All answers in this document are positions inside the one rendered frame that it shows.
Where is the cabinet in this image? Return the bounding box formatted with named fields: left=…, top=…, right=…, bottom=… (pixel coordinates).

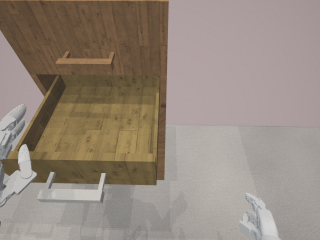
left=0, top=0, right=169, bottom=180

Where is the handle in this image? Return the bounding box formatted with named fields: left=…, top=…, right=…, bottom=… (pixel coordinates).
left=55, top=58, right=114, bottom=72
left=36, top=172, right=107, bottom=204

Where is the right robot hand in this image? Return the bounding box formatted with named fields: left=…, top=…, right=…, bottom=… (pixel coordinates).
left=239, top=193, right=280, bottom=240

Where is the drawer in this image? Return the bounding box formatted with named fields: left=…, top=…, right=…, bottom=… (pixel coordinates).
left=0, top=74, right=160, bottom=186

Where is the left robot hand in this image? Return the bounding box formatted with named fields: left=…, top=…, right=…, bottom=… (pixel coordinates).
left=0, top=104, right=37, bottom=208

